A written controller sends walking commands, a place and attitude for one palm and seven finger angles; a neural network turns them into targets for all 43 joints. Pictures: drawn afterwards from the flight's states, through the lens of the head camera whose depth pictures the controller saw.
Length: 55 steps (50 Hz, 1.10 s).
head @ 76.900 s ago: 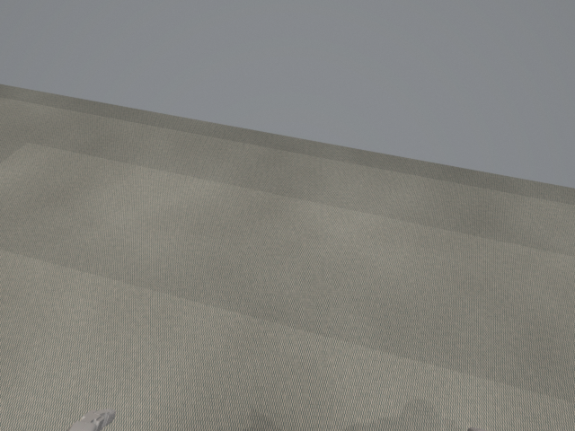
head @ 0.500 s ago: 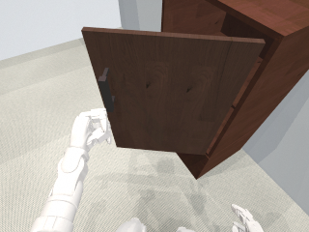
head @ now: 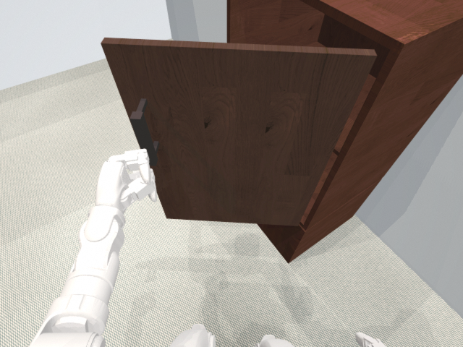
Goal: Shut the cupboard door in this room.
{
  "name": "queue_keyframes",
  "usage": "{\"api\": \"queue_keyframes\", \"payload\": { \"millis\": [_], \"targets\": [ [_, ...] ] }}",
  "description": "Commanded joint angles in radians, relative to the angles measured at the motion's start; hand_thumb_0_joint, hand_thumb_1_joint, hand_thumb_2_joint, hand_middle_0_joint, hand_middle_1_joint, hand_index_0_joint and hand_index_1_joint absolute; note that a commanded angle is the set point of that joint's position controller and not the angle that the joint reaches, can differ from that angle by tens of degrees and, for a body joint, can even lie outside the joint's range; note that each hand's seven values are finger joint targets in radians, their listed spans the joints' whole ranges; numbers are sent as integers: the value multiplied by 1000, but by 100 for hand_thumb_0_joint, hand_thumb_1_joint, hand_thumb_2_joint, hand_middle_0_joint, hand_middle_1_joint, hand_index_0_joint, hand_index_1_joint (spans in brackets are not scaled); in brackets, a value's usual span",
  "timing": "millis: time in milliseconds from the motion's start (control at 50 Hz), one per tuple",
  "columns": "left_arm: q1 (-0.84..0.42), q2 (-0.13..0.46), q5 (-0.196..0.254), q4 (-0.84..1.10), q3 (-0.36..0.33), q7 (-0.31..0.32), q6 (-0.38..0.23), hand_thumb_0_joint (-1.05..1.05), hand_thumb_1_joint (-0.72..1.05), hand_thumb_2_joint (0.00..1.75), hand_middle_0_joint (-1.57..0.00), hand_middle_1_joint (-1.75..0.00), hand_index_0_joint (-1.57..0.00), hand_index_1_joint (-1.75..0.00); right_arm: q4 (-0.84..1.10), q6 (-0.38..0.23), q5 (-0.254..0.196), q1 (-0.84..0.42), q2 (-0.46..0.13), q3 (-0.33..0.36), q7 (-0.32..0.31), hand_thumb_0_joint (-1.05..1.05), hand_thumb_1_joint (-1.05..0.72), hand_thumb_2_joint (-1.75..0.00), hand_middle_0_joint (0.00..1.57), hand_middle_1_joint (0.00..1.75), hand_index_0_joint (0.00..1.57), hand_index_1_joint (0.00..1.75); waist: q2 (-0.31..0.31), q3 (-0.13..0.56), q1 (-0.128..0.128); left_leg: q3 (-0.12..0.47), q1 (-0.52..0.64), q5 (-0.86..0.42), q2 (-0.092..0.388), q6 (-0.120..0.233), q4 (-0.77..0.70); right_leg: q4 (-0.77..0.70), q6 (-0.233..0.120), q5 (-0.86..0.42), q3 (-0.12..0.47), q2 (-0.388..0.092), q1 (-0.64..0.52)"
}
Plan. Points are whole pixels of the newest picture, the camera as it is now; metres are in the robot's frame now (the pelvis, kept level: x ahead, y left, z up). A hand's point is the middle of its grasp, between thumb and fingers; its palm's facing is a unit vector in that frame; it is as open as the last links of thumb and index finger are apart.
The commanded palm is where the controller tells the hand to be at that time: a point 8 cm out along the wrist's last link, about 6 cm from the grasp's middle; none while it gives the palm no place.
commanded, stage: bring the fist close to the handle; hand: left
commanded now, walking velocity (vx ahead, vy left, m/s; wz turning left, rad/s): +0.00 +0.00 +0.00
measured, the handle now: (147, 133) +0.50 +0.18 +0.07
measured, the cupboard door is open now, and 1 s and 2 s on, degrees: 53 44 33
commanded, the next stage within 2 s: push the door shut along its arc in 0.06 s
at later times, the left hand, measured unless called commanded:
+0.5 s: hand (161, 159) +0.43 +0.14 +0.07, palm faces -0.11 -0.99 -0.04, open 3.1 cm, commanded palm +0.41 +0.19 +0.07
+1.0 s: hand (174, 139) +0.48 +0.12 +0.07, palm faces -0.23 -0.97 -0.03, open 3.1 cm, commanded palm +0.48 +0.16 +0.07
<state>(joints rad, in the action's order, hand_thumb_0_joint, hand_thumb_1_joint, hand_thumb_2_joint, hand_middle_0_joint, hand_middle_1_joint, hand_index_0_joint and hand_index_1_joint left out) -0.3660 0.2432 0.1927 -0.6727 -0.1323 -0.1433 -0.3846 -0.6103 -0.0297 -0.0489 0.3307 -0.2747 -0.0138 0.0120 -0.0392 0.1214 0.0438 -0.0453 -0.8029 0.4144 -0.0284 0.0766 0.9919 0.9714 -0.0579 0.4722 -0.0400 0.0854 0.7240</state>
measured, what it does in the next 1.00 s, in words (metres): stands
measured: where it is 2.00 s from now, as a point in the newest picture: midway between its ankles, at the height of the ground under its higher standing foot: outside the picture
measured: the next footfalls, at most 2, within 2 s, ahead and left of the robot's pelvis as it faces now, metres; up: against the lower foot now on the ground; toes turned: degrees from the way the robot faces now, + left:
none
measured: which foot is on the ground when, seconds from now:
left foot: down 0.00-1.00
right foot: down 0.00-1.00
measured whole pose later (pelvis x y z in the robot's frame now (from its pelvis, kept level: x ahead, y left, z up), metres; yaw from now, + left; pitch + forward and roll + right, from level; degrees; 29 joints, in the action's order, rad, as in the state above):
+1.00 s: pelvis -0.01 +0.00 -0.02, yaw +0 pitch +20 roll -3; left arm -0.94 0.40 0.15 -1.21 -0.19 -0.32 -0.39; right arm -0.67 -0.02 -0.04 0.37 -0.30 -0.02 0.01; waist -0.05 0.13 0.15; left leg -0.02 -1.02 0.43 -0.02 0.08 1.11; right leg 1.06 -0.06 0.48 -0.08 0.09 0.93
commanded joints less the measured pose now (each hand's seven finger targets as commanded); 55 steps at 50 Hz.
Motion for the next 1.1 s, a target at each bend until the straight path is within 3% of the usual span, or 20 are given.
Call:
{"api": "queue_keyframes", "payload": {
  "millis": [0,100,160,300,320,420,500,520,600,620,640,680,700,720,800,820,920,1000,1060,1080],
  "targets": [
    [-427,129,17,222,-15,-10,-86,0,90,90,-130,-150,-130,-150,114,-47,-3,-8,-136,53,-19,0,-90,-90,20,30,20,30,19,304,31,112,261,-140,41,-37,-124,-150,33,-219,75,-50,-46],
    [-440,138,13,173,-22,-8,-80,0,90,90,-130,-150,-130,-150,101,-52,-3,-8,-138,52,-20,0,-90,-90,20,30,20,30,-2,315,26,119,268,-125,40,-39,-127,-147,31,-198,70,-52,-31],
    [-437,152,9,122,-35,-8,-66,0,90,90,-130,-150,-130,-150,104,-47,-4,-7,-137,49,-21,0,-90,-90,20,30,20,30,33,288,22,108,218,-111,35,-35,-123,-157,36,-194,85,-55,-50],
    [-611,232,-1,43,-73,-43,-86,0,90,90,-130,-150,-130,-150,91,-39,-3,8,-141,43,-28,0,-90,-90,20,30,20,30,7,317,42,106,199,-137,34,-33,-88,-133,36,-236,100,-59,-51],
    [-650,215,3,28,-60,-53,-90,0,90,90,-130,-150,-130,-150,88,-40,-4,12,-138,43,-27,0,-90,-90,20,30,20,30,21,319,55,108,198,-136,34,-32,-87,-130,38,-235,97,-59,-45],
    [-666,192,5,-55,-40,-97,-85,0,90,90,-130,-150,-130,-150,77,-38,-5,45,-149,51,-21,0,-90,-90,20,30,20,30,-4,386,57,121,262,-213,40,-37,-72,-103,32,-291,76,-53,-6],
    [-707,200,1,-138,-48,-114,-66,0,90,90,-130,-150,-130,-150,66,-26,-3,73,-159,54,-16,0,-90,-90,20,30,20,30,14,359,67,127,243,-218,41,-36,-68,-99,29,-284,64,-51,28],
    [-761,189,2,-127,-31,-119,-70,0,90,90,-130,-150,-130,-150,65,-25,-4,75,-159,54,-16,0,-90,-90,20,30,20,30,32,364,82,127,238,-210,40,-32,-63,-100,33,-281,67,-50,33],
    [-855,180,-1,-126,-15,-128,-95,0,90,90,-130,-150,-130,-150,49,-26,1,87,-164,60,-14,0,-90,-90,20,30,20,30,-8,392,96,143,279,-214,42,-35,-54,-90,27,-259,61,-48,81],
    [-840,212,-4,-166,-48,-127,-94,0,90,90,-130,-150,-130,-150,44,-22,1,95,-169,60,-14,0,-90,-90,20,30,20,30,6,383,87,146,265,-204,44,-36,-55,-90,24,-244,59,-45,83],
    [-877,197,-8,-174,-21,-130,-95,0,90,90,-130,-150,-130,-150,42,-20,0,96,-168,57,-14,0,-90,-90,20,30,20,30,8,366,109,148,252,-190,44,-34,-54,-92,26,-231,60,-44,101],
    [-938,242,-18,-195,-51,-128,-100,0,90,90,-130,-150,-130,-150,29,-19,4,110,-175,59,-18,0,-90,-90,20,30,20,30,9,371,115,150,229,-166,45,-30,-46,-87,26,-208,64,-45,111],
    [-947,226,-19,-217,-39,-129,-96,0,90,90,-130,-150,-130,-150,28,-20,3,108,-172,57,-16,0,-90,-90,20,30,20,30,14,377,122,148,219,-152,42,-28,-41,-91,29,-197,70,-44,115],
    [-970,270,-24,-231,-71,-129,-98,0,90,90,-130,-150,-130,-150,22,-19,4,116,-178,56,-17,0,-90,-90,20,30,20,30,8,379,119,152,207,-153,44,-29,-39,-85,27,-195,70,-44,113],
    [-1009,263,-36,-255,-53,-149,-99,0,90,90,-130,-150,-130,-150,14,-19,7,132,-180,58,-12,0,-90,-90,20,30,20,30,-59,447,130,163,260,-193,47,-32,-21,-68,22,-210,63,-41,153],
    [-1023,293,-38,-268,-71,-154,-96,0,90,90,-130,-150,-130,-150,8,-17,7,136,-184,57,-12,0,-90,-90,20,30,20,30,-62,440,131,167,256,-182,50,-34,-21,-70,21,-196,63,-40,162],
    [-1094,308,-34,-326,-72,-183,-74,0,90,90,-130,-150,-130,-150,5,-18,8,155,-194,53,-10,0,-90,-90,20,30,20,30,-45,423,159,181,227,-159,55,-30,-15,-66,20,-164,56,-33,194],
    [-1130,332,-36,-333,-92,-199,-69,0,90,90,-130,-150,-130,-150,5,-21,12,174,-196,52,-8,0,-90,-90,20,30,20,30,-68,474,158,185,240,-220,55,-29,7,-44,17,-206,53,-30,200],
    [-1156,357,-45,-395,-103,-203,-47,0,90,90,-130,-150,-130,-150,-3,-18,11,185,-203,49,-7,0,-90,-90,20,30,20,30,-42,413,181,185,182,-159,61,-25,16,-53,21,-153,56,-27,235],
    [-1179,380,-46,-393,-122,-201,-48,0,90,90,-130,-150,-130,-150,-1,-19,13,194,-205,47,-8,0,-90,-90,20,30,20,30,-66,417,180,189,182,-163,58,-23,19,-43,17,-148,52,-27,249]
  ]
}}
